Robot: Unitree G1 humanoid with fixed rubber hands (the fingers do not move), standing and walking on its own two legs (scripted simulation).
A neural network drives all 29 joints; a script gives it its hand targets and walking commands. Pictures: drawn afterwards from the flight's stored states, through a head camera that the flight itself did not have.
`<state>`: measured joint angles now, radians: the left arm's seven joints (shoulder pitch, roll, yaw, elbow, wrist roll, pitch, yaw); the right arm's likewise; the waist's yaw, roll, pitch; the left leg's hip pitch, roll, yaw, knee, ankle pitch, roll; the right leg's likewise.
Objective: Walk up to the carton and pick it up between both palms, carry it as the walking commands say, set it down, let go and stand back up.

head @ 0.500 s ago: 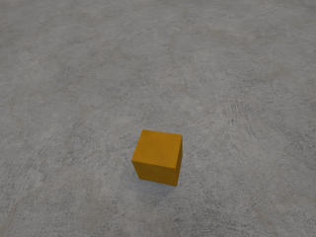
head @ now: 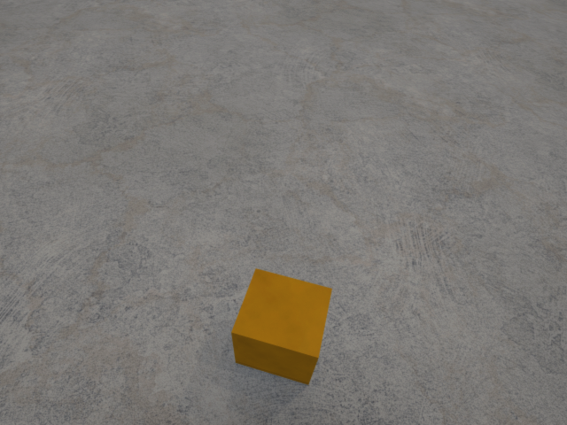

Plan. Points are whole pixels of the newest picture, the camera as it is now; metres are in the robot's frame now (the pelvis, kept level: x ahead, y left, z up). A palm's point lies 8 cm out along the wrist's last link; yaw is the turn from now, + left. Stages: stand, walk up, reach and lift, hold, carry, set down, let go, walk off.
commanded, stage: walk up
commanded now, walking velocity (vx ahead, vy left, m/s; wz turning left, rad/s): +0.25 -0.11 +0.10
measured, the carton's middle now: (282, 326) +0.55 -0.01 -0.65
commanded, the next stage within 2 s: stand in 1.76 s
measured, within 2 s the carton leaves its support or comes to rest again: neither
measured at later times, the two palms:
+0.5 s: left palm out of the picture +0.07 +0.20 -0.13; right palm out of the picture +0.03 -0.26 -0.15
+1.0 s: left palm (93, 390) +0.22 +0.31 -0.13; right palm out of the picture +0.01 -0.13 -0.13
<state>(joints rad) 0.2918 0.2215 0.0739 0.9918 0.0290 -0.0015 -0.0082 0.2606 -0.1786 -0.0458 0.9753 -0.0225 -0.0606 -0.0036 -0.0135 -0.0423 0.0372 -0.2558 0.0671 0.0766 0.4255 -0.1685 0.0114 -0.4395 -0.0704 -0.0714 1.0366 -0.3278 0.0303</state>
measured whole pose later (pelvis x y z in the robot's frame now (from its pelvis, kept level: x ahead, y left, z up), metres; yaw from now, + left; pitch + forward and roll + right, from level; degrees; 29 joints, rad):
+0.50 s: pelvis +0.04 -0.03 +0.00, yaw -1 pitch +0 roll +1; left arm 0.24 0.15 0.04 1.04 0.03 0.00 0.04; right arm 0.30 -0.18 -0.05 1.09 -0.05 0.03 -0.02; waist 0.02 0.02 0.00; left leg -0.24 0.04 0.07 0.58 -0.33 -0.04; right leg -0.27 -0.02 -0.03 0.42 -0.15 -0.02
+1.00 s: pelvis +0.10 +0.08 +0.00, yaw -12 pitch +2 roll -1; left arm 0.21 0.23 0.09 0.96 0.03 0.00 -0.02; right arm 0.42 -0.15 -0.03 1.04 -0.03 -0.06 -0.02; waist -0.01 -0.02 -0.03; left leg -0.06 0.03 0.11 0.28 -0.24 0.01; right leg -0.56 -0.05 -0.04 0.95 -0.24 0.02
